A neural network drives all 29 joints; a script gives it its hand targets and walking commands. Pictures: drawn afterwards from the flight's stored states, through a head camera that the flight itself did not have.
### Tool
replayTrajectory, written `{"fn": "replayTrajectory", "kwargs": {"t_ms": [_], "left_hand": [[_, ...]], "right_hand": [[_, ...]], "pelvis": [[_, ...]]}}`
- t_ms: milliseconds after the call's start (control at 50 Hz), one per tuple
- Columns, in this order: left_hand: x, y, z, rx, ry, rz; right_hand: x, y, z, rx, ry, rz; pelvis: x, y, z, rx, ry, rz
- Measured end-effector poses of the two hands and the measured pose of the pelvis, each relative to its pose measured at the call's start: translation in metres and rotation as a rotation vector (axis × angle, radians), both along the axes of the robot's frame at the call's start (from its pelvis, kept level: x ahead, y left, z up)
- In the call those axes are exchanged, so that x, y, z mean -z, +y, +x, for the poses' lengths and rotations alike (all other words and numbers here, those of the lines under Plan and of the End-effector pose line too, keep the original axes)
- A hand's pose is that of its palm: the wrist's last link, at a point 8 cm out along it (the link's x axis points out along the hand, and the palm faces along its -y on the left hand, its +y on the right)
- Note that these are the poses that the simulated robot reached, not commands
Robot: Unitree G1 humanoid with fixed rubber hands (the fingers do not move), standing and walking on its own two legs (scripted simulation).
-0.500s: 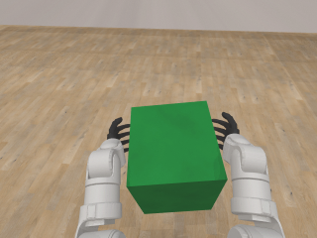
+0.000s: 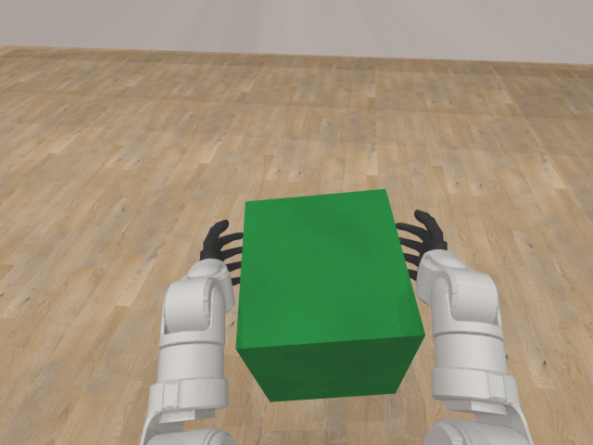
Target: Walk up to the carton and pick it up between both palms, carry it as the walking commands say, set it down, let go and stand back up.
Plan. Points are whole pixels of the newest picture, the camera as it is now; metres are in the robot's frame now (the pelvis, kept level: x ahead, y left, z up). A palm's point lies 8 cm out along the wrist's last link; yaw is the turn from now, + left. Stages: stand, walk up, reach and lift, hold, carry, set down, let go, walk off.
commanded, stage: carry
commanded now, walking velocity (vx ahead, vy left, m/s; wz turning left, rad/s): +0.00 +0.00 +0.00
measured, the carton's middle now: (324, 302) +0.33 +0.00 +0.01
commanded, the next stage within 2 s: none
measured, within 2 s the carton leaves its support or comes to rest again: neither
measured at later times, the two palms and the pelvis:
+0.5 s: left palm (209, 266) +0.32 +0.15 +0.11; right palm (430, 258) +0.33 -0.14 +0.11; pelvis +0.02 +0.00 +0.00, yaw +0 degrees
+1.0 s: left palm (215, 204) +0.47 +0.17 +0.08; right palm (389, 196) +0.48 -0.11 +0.09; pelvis +0.23 +0.03 +0.01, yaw -2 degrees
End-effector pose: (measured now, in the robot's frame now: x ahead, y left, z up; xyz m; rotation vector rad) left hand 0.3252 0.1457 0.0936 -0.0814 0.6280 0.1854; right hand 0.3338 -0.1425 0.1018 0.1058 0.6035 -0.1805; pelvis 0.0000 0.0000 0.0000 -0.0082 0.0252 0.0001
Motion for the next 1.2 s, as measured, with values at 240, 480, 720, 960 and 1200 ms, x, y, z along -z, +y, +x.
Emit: {"fn": "replayTrajectory", "kwargs": {"t_ms": [240, 480, 720, 960, 1200], "left_hand": [[0.003, 0.002, 0.001, 0.001, 0.010, 0.001], [-0.015, 0.003, -0.002, -0.023, -0.050, -0.015], [-0.008, 0.018, 0.046, 0.001, 0.011, 0.005], [0.014, 0.020, 0.130, 0.043, 0.094, 0.031], [0.017, 0.073, 0.293, 0.079, 0.013, 0.076]], "right_hand": [[0.004, 0.002, 0.001, -0.003, 0.012, -0.003], [-0.012, 0.003, -0.001, 0.013, -0.044, 0.043], [-0.003, 0.018, 0.045, -0.026, 0.019, -0.029], [0.016, 0.020, 0.125, -0.026, 0.096, -0.048], [0.032, 0.074, 0.275, 0.014, 0.005, -0.016]], "pelvis": [[0.000, 0.001, 0.001, 0.000, 0.000, 0.001], [-0.001, 0.003, 0.016, -0.006, 0.011, 0.008], [0.000, 0.017, 0.092, -0.007, 0.055, 0.024], [-0.003, 0.026, 0.208, 0.016, 0.080, 0.037], [0.024, 0.093, 0.361, 0.068, 0.022, 0.067]]}}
